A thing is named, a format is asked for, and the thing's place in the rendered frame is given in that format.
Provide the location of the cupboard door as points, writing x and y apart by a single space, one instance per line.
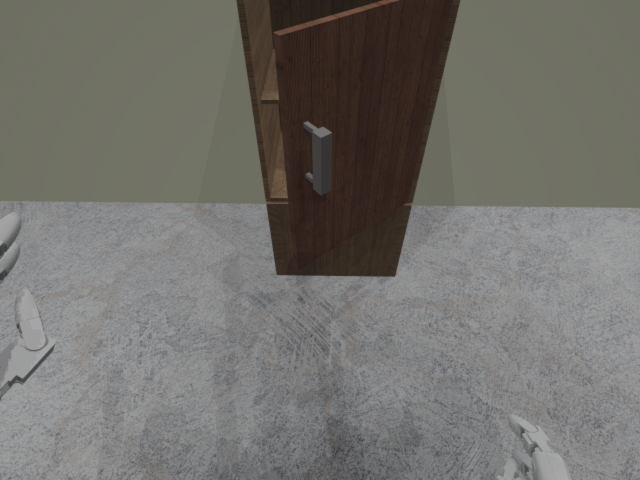
366 75

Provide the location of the handle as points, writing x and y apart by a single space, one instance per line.
321 158

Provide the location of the left robot hand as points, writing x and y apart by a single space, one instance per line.
22 356

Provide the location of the right robot hand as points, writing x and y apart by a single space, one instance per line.
545 464

